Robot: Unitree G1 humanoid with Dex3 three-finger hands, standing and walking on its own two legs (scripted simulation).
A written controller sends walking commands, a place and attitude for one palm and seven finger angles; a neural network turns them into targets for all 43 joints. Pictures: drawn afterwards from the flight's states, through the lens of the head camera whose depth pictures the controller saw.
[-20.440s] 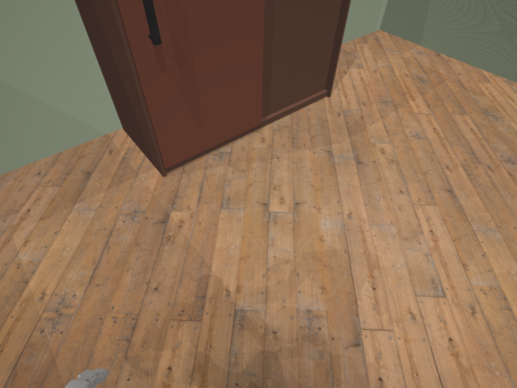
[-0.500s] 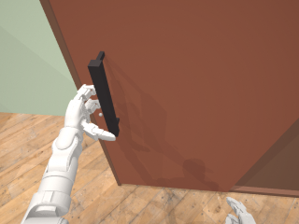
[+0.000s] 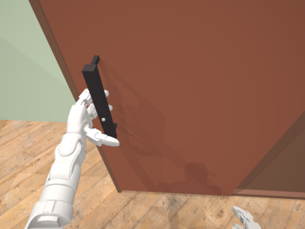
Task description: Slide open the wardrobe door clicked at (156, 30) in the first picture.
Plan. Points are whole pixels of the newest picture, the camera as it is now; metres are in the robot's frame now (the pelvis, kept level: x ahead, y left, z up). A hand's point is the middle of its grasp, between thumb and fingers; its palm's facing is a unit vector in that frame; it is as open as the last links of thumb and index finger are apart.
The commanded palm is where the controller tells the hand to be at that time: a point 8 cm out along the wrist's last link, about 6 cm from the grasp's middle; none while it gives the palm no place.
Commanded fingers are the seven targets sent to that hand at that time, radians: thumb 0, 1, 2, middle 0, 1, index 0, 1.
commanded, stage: slide the fingers in behind the handle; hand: left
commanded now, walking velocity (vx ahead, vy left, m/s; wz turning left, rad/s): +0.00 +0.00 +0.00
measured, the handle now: (105, 104) +0.43 +0.15 +0.10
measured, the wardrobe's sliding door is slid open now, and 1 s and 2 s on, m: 0.00 0.00 0.00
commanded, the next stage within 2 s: grip the handle and tug to test in 0.50 s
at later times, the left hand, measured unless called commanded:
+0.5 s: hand (106, 120) +0.37 +0.14 +0.11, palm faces -0.04 -1.00 -0.01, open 14.1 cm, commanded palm +0.34 +0.19 +0.11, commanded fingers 0.00 -0.50 0.30 -0.30 -1.20 -0.30 -1.20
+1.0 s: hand (106, 119) +0.37 +0.13 +0.10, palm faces -0.02 -1.00 -0.01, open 10.4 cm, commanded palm +0.34 +0.18 +0.11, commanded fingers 0.00 0.48 0.72 -0.41 -1.34 -0.41 -1.34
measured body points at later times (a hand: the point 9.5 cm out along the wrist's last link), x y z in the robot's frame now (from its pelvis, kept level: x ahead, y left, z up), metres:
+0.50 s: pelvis +0.00 +0.00 +0.00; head +0.02 -0.01 +0.45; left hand +0.36 +0.19 +0.11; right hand +0.14 -0.24 -0.10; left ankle +0.00 +0.11 -0.73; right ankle -0.01 -0.10 -0.73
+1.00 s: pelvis +0.00 +0.00 +0.00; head +0.02 -0.01 +0.45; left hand +0.36 +0.19 +0.11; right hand +0.14 -0.24 -0.10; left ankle +0.00 +0.11 -0.73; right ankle -0.01 -0.10 -0.73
